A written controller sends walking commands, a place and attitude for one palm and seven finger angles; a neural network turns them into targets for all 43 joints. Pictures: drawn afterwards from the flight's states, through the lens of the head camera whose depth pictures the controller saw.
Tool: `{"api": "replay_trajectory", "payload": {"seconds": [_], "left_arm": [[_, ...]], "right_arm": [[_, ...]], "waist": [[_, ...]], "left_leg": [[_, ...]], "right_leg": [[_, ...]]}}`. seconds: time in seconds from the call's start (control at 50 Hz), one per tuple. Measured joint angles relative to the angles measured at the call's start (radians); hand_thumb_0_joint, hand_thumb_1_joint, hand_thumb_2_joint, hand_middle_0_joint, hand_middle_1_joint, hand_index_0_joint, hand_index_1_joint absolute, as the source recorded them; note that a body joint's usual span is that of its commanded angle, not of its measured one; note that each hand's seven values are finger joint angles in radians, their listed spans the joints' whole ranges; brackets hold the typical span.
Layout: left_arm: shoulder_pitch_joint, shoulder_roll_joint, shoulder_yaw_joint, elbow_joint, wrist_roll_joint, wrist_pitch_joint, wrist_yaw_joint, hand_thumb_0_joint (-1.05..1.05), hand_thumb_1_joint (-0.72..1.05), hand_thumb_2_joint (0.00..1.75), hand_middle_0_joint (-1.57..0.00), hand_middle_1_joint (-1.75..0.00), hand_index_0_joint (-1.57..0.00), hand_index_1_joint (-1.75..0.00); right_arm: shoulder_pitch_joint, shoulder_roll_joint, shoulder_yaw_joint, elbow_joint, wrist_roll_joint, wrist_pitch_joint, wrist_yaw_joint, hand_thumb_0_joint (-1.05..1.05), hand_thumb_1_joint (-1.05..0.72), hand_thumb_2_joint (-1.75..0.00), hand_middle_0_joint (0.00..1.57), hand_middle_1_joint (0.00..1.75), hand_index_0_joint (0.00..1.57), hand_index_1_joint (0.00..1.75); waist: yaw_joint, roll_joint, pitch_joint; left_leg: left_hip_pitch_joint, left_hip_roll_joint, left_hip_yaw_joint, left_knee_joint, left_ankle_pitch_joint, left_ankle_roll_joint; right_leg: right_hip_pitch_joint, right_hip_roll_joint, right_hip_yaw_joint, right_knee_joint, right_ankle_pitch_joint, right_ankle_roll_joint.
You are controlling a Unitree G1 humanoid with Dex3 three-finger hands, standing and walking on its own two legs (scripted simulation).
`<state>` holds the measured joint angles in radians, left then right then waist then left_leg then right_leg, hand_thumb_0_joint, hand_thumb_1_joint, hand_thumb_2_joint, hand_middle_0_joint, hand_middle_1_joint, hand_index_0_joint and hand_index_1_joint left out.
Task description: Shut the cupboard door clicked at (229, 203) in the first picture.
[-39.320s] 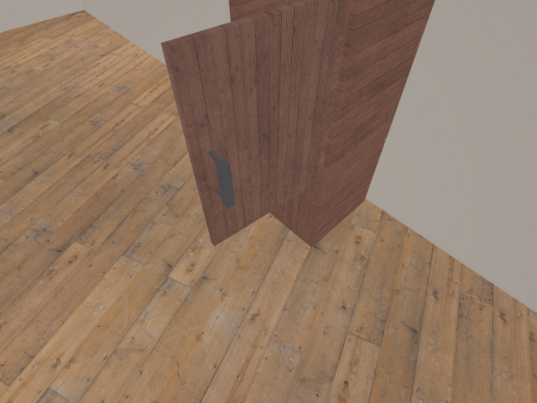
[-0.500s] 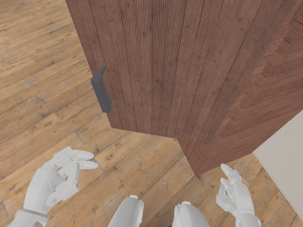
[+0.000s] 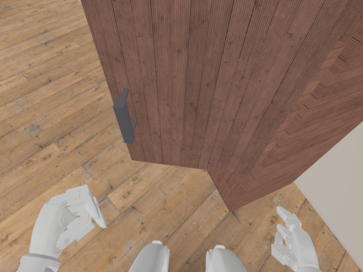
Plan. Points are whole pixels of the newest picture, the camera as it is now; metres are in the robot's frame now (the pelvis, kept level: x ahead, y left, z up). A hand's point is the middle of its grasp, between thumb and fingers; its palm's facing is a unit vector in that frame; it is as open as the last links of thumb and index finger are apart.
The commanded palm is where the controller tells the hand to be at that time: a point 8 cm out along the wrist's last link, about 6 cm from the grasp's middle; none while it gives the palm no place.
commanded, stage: raise the hand and make a fist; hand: left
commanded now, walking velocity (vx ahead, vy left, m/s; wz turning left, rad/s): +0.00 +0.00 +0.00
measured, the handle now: (127, 116) +0.45 +0.17 +0.05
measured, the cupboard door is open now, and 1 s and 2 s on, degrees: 59 59 59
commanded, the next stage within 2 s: bring the fist close to the handle in 0.74 s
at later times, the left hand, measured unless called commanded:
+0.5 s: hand (88, 207) +0.23 +0.20 +0.05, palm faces -0.06 -1.00 -0.03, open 3.1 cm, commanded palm +0.21 +0.25 +0.05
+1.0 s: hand (99, 204) +0.24 +0.18 +0.05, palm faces -0.07 -1.00 -0.04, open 3.1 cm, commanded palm +0.24 +0.23 +0.05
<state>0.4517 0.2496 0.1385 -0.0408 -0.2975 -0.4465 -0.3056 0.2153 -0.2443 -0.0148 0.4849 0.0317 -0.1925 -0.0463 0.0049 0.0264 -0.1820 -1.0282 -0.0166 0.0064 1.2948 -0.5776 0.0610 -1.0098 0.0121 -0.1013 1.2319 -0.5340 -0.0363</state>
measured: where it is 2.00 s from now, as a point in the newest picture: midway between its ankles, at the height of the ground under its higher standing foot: outside the picture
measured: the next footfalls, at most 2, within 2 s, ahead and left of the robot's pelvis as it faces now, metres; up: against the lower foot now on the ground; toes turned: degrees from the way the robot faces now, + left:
none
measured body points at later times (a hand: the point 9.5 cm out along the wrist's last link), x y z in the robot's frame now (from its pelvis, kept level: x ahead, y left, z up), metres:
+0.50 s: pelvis +0.01 +0.01 +0.01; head +0.08 +0.03 +0.45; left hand +0.23 +0.25 +0.05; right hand +0.20 -0.23 -0.06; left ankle +0.02 +0.08 -0.63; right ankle +0.04 -0.11 -0.63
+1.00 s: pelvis +0.01 +0.00 +0.00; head +0.08 +0.01 +0.44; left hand +0.24 +0.23 +0.05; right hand +0.20 -0.24 -0.07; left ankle +0.02 +0.08 -0.63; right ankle +0.04 -0.11 -0.63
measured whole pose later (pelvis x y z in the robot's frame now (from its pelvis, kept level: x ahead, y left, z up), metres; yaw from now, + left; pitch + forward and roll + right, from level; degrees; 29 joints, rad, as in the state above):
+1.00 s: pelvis +0.01 +0.00 +0.00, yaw +0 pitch +19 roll -3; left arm 0.34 0.27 0.13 0.02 -0.28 -0.41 -0.30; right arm 0.23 -0.25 0.02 0.47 0.04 -0.16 -0.04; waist 0.00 0.04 -0.20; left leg -1.04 -0.02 -0.01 1.29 -0.59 0.05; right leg -1.01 0.01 -0.12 1.22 -0.54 -0.04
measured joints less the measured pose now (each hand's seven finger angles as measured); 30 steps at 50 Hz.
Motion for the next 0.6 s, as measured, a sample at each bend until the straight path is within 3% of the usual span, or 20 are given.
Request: {"api": "replay_trajectory", "payload": {"seconds": [0.24, 0.6], "left_arm": [[-0.042, 0.012, -0.004, 0.014, 0.016, 0.033, 0.003, 0.02, 0.90, 0.90, -1.27, -1.47, -1.27, -1.47], [-0.058, 0.016, 0.009, 0.031, 0.010, 0.040, 0.006, 0.02, 0.90, 0.90, -1.30, -1.50, -1.30, -1.50]], "right_arm": [[0.004, 0.014, 0.042, -0.028, -0.007, 0.015, 0.017, 0.01, -0.90, -0.90, 0.20, 0.30, 0.20, 0.30], [0.033, -0.005, 0.017, -0.009, 0.000, 0.032, 0.019, 0.01, -0.90, -0.90, 0.20, 0.30, 0.20, 0.30]], "waist": [[0.007, 0.007, -0.005], [-0.010, 0.009, -0.011]], "left_leg": [[0.012, -0.007, -0.005, -0.019, 0.001, 0.011], [0.018, -0.004, -0.001, -0.033, 0.000, 0.009]], "right_leg": [[0.022, -0.004, -0.003, -0.032, 0.006, 0.014], [0.023, -0.001, 0.002, -0.041, 0.004, 0.012]]}}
